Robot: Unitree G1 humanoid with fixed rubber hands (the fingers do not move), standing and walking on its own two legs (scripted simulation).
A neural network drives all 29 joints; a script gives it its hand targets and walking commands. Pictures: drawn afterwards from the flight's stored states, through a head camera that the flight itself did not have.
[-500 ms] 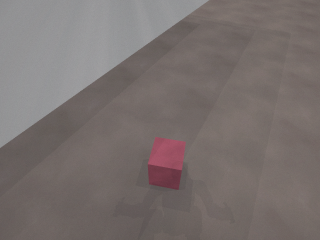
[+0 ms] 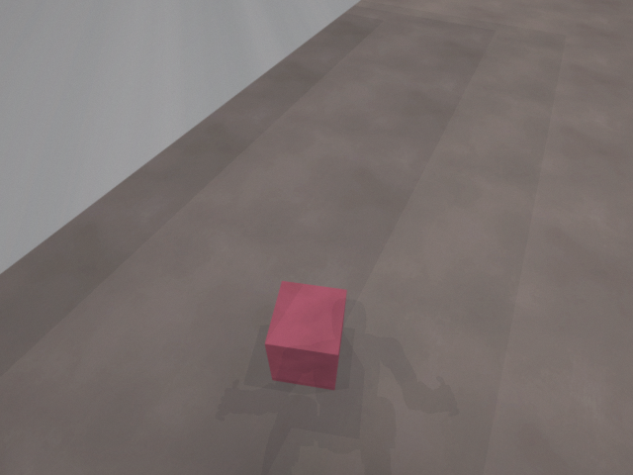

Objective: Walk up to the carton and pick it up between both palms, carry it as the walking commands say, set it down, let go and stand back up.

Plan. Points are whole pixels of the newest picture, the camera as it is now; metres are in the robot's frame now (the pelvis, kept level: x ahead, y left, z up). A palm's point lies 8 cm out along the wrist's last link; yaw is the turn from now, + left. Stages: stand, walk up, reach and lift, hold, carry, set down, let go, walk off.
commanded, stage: walk up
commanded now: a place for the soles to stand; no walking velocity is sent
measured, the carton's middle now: (308, 336) +0.62 +0.06 -0.61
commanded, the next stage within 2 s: none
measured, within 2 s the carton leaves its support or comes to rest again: neither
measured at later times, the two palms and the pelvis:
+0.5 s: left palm out of the picture +0.06 +0.33 -0.08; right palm out of the picture +0.12 -0.34 -0.09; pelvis +0.02 -0.01 +0.00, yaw +0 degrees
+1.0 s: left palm out of the picture +0.06 +0.42 -0.08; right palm (531, 447) +0.19 -0.25 -0.07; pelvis +0.03 +0.06 +0.00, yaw +0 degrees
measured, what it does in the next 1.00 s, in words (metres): steps on the spot: left foot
